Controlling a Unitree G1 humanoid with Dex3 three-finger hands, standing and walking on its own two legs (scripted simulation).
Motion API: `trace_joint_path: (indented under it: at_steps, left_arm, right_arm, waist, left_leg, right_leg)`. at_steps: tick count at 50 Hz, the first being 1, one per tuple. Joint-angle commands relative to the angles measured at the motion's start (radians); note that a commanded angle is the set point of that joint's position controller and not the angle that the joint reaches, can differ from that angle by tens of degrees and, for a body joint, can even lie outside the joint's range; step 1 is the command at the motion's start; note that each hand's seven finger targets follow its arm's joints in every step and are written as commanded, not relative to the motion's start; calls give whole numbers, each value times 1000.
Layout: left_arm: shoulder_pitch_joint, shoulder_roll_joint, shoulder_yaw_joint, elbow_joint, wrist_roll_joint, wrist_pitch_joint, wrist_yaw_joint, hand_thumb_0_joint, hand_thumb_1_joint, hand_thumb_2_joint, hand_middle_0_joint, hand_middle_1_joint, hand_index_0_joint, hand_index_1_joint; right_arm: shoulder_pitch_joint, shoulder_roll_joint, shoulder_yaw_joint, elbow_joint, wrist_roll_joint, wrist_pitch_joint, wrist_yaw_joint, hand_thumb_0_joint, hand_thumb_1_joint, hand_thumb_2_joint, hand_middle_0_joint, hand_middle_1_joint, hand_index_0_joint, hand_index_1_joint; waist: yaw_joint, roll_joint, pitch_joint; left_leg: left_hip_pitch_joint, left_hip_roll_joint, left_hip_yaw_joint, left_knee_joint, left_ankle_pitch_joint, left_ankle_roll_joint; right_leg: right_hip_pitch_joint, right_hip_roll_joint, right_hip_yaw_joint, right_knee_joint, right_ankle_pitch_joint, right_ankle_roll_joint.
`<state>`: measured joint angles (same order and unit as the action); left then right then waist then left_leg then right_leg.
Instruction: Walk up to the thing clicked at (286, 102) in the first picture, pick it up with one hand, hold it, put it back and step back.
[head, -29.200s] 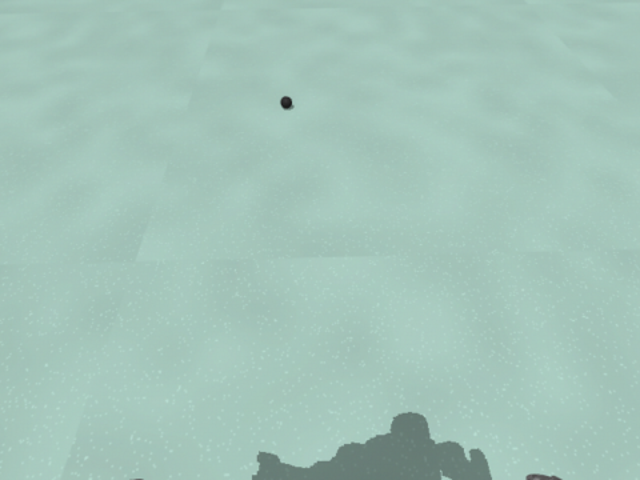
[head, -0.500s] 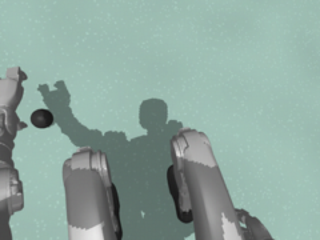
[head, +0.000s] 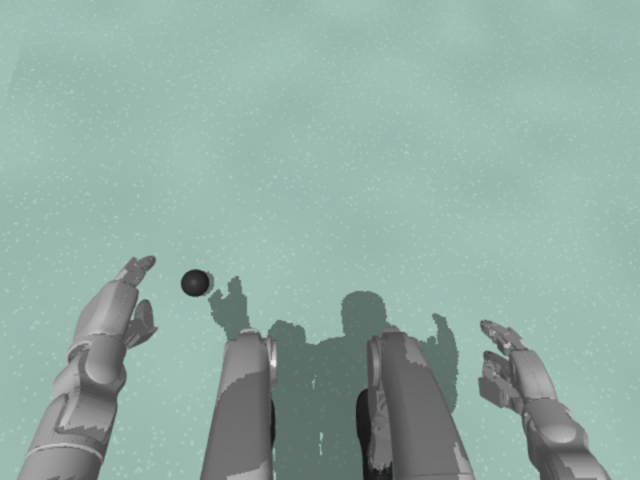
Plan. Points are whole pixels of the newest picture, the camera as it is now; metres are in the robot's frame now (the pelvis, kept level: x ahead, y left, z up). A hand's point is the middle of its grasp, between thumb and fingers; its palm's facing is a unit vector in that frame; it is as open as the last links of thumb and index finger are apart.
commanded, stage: home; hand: left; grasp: from above
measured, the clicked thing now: (195, 283) +0.47 +0.29 -0.49
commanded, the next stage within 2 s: none
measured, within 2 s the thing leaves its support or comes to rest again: neither
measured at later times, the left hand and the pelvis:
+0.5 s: hand (113, 350) +0.24 +0.19 +0.12, palm faces +0.10 -0.97 -0.23, open 7.4 cm; pelvis +0.06 +0.00 +0.17, yaw +3 degrees
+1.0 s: hand (106, 358) +0.23 +0.18 +0.15, palm faces +0.12 -0.97 -0.19, open 7.4 cm; pelvis +0.08 -0.01 +0.19, yaw +4 degrees
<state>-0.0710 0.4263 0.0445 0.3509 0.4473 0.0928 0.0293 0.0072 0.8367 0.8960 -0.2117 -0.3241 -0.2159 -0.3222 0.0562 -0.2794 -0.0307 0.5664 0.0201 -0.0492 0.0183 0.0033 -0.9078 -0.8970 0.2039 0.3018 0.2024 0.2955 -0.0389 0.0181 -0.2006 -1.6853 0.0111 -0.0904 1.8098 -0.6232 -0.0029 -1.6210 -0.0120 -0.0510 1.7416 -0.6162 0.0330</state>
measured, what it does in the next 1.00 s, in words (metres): rises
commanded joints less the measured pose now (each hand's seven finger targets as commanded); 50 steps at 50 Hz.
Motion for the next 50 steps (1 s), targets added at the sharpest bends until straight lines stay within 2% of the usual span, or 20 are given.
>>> trace_joint_path:
  at_steps: [1,2,4,6,8,11,16,17,18,21,23,26,29,36,37,38,43,50]
  left_arm:
    - [-68,115,52,-308,-117,32,36,0,900,899,-199,-298,-199,-297]
    - [-34,113,63,-319,-144,49,40,0,900,899,-199,-298,-199,-297]
    - [36,79,41,-369,-201,82,40,0,900,899,-199,-298,-199,-298]
    - [96,78,58,-403,-259,115,45,0,900,899,-199,-298,-199,-298]
    - [134,60,57,-440,-303,142,52,0,900,899,-199,-298,-199,-298]
    - [221,15,48,-449,-350,185,61,0,900,899,-199,-298,-199,-298]
    - [330,-36,61,-522,-428,254,66,0,900,899,-199,-298,-199,-297]
    - [360,-60,50,-532,-444,268,64,0,900,899,-199,-297,-199,-297]
    - [386,-58,69,-554,-460,281,65,0,900,899,-199,-298,-199,-297]
    - [462,-91,60,-602,-494,314,57,0,900,899,-199,-298,-199,-297]
    - [497,-87,72,-656,-504,329,53,0,900,899,-199,-297,-199,-297]
    - [547,-112,54,-658,-514,344,40,0,900,899,-198,-297,-199,-297]
    - [581,-117,57,-673,-512,344,22,0,900,899,-198,-297,-199,-297]
    - [552,-114,43,-653,-498,330,-5,0,900,899,-199,-297,-199,-297]
    - [527,-110,38,-665,-499,324,-8,0,900,899,-199,-297,-199,-297]
    - [533,-104,51,-657,-499,321,-9,0,900,899,-199,-297,-199,-297]
    - [526,-98,55,-663,-492,311,-10,0,900,899,-199,-298,-199,-297]
    - [543,-103,45,-666,-486,307,-7,0,900,899,-199,-298,-199,-298]
  right_arm:
    - [38,-141,-42,-115,13,-56,-43,0,-900,-900,200,300,200,300]
    - [40,-134,-37,-124,16,-63,-50,0,-900,-900,200,300,200,300]
    - [50,-121,-32,-131,18,-75,-65,0,-900,-900,200,300,200,300]
    - [57,-111,-23,-140,18,-85,-78,0,-900,-900,200,300,200,300]
    - [72,-96,-15,-153,21,-94,-92,0,-900,-900,200,300,200,300]
    - [105,-77,-2,-144,18,-110,-113,0,-900,-900,200,300,200,300]
    - [140,-57,21,-169,20,-138,-157,0,-900,-900,200,300,200,300]
    - [153,-54,23,-173,20,-144,-166,0,-900,-900,200,300,200,300]
    - [160,-52,26,-178,18,-151,-175,0,-900,-900,200,300,200,300]
    - [179,-47,31,-193,15,-168,-194,0,-900,-900,200,300,200,300]
    - [183,-46,28,-206,13,-180,-205,0,-900,-900,200,300,200,300]
    - [189,-35,33,-207,6,-199,-216,0,-900,-900,200,300,200,300]
    - [193,-41,24,-212,0,-208,-218,0,-900,-900,200,300,200,300]
    - [184,-57,11,-205,-9,-238,-218,0,-900,-900,200,300,200,300]
    - [183,-58,9,-203,-11,-242,-217,0,-900,-900,200,300,200,300]
    - [181,-60,9,-198,-13,-246,-216,0,-900,-900,200,300,200,300]
    - [170,-60,10,-192,-16,-257,-214,0,-900,-900,200,300,200,300]
    - [160,-60,13,-183,-18,-258,-212,0,-900,-900,200,300,200,300]
  waist:
    - [-32,149,-381]
    - [-28,142,-370]
    - [-40,138,-360]
    - [-35,126,-345]
    - [-37,113,-328]
    - [-43,97,-282]
    - [-31,73,-212]
    - [-37,63,-194]
    - [-22,66,-185]
    - [-16,63,-135]
    - [-7,91,-120]
    - [-14,49,-61]
    - [-8,42,-38]
    - [-18,4,5]
    - [-25,14,-9]
    - [-18,16,-11]
    - [-6,30,-27]
    - [0,56,-32]
  left_leg:
    - [506,2,-42,-458,-108,24]
    - [533,1,-37,-477,-109,24]
    - [588,-2,-20,-510,-66,23]
    - [636,-5,-22,-550,-34,23]
    - [683,-6,-11,-584,11,22]
    - [755,-3,-12,-651,96,17]
    - [860,-3,-14,-772,150,14]
    - [881,-4,-9,-794,170,13]
    - [901,-6,-1,-814,185,13]
    - [968,-4,7,-879,246,9]
    - [1012,-4,17,-913,275,5]
    - [1019,-9,25,-930,303,11]
    - [1047,-10,33,-959,305,12]
    - [1073,-12,47,-977,314,16]
    - [1080,-14,47,-973,321,17]
    - [1083,-14,47,-973,327,17]
    - [1095,-18,52,-968,336,16]
    - [1109,-14,49,-973,354,9]
  right_leg:
    - [286,26,-5,-315,14,-50]
    - [313,25,0,-343,8,-50]
    - [378,25,8,-405,23,-51]
    - [449,23,11,-455,46,-48]
    - [517,25,16,-515,73,-50]
    - [616,28,16,-589,144,-49]
    - [771,29,13,-721,185,-45]
    - [805,30,14,-751,201,-46]
    - [840,31,12,-778,212,-45]
    - [907,36,0,-839,263,-42]
    - [937,41,-6,-870,284,-42]
    - [973,42,-18,-917,306,-37]
    - [991,46,-21,-943,294,-38]
    - [993,44,-25,-963,291,-34]
    - [997,41,-21,-964,301,-33]
    - [1006,40,-22,-963,307,-34]
    - [1021,34,-16,-962,324,-31]
    - [1026,37,-20,-951,337,-36]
